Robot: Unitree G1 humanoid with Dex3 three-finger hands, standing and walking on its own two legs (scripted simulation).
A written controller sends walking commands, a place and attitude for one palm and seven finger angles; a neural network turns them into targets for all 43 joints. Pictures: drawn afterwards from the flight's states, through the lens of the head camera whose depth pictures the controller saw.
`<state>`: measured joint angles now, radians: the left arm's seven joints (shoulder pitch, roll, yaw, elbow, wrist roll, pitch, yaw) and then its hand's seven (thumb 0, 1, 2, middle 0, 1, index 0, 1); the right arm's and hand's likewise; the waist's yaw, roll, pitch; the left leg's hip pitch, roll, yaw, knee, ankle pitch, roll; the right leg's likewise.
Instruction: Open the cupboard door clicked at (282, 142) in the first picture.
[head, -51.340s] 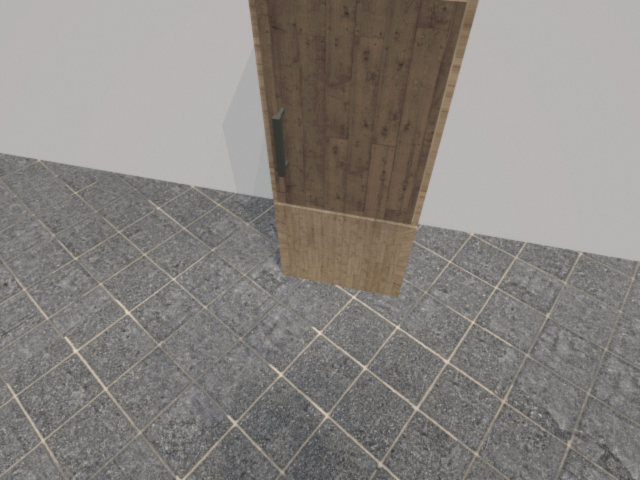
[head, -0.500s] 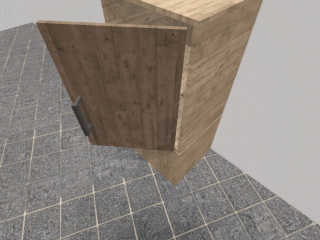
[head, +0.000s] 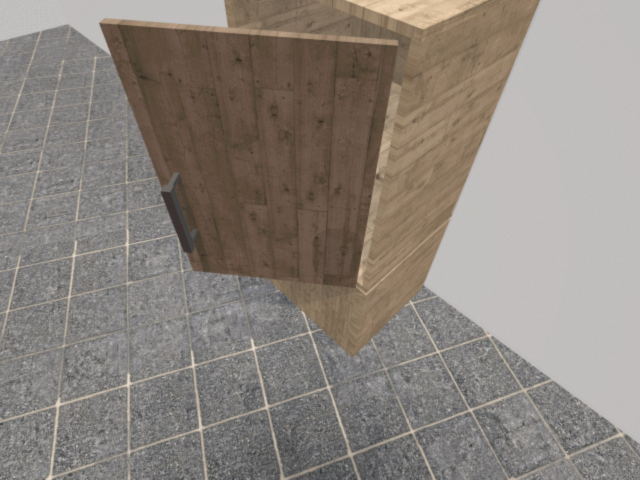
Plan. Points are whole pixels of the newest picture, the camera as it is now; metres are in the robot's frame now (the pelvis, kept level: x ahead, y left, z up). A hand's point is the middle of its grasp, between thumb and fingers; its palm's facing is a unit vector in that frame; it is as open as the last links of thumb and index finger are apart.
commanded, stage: shuffle to correct the standing spot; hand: left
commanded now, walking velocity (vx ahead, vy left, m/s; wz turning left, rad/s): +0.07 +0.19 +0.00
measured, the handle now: (182, 214) +0.60 +0.32 -0.10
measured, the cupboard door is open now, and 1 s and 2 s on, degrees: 39 39 39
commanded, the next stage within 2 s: come to a stop and stand still in 0.78 s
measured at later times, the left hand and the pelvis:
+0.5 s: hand out of the picture +0.11 +0.22 -0.16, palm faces +0.01 -0.97 -0.25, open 7.3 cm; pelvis +0.02 +0.04 +0.00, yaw -1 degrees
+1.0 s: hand out of the picture +0.06 +0.36 -0.18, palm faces +0.06 -0.96 -0.28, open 7.3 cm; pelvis +0.04 +0.14 -0.01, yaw +1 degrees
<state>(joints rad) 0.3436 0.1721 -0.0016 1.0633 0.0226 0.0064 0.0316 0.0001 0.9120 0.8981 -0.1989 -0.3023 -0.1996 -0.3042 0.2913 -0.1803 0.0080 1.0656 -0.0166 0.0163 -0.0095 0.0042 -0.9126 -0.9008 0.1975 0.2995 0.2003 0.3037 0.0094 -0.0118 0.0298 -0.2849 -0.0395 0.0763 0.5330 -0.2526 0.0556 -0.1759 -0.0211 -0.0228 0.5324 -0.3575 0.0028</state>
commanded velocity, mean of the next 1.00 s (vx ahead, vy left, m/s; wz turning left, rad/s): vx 0.05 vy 0.13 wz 0.00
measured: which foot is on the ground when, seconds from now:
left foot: down 0.00-0.52, up 0.54-0.84, down 0.86-1.00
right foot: down 0.00-0.14, up 0.16-0.50, down 0.52-0.84, up 0.86-1.00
